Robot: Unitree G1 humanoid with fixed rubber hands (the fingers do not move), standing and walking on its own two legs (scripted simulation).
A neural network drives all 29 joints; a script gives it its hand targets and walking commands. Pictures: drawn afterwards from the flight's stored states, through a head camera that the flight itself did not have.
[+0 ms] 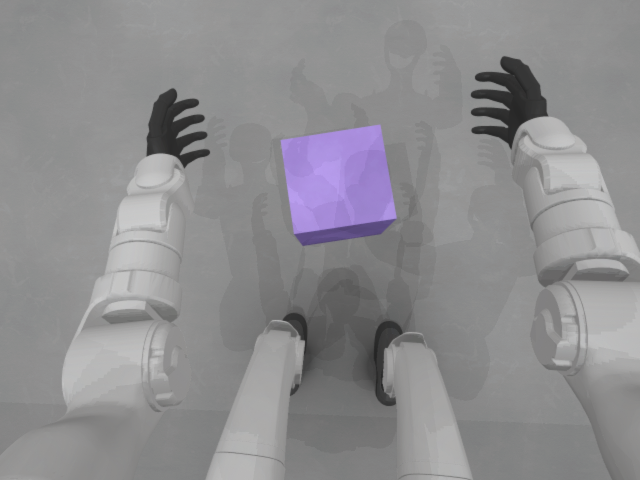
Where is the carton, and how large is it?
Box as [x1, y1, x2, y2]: [281, 125, 396, 245]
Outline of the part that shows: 380,125 281,140 294,234 302,245 378,234 396,218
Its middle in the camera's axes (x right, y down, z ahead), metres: +0.05 -0.11 +0.91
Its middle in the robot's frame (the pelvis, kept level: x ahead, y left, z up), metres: +0.53 +0.04 -0.54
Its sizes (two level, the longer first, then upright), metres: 0.210 0.200 0.250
